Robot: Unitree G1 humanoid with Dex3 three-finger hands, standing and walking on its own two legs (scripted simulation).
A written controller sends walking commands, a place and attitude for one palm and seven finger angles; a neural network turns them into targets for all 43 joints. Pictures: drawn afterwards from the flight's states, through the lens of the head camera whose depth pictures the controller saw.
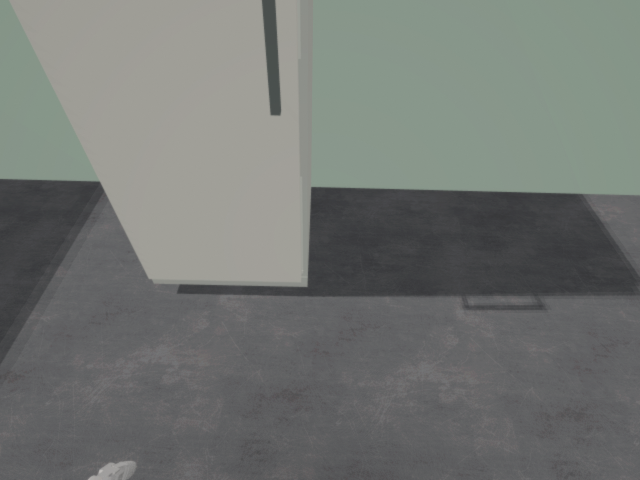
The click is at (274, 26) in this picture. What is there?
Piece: fridge door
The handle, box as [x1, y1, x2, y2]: [262, 0, 280, 115]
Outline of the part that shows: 262,0 270,113 279,115 280,98 274,0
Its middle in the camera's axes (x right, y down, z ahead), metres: -0.10 -0.42 +0.74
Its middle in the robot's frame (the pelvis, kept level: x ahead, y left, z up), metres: +0.85 +0.16 +0.21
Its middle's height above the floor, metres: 0.98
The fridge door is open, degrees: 0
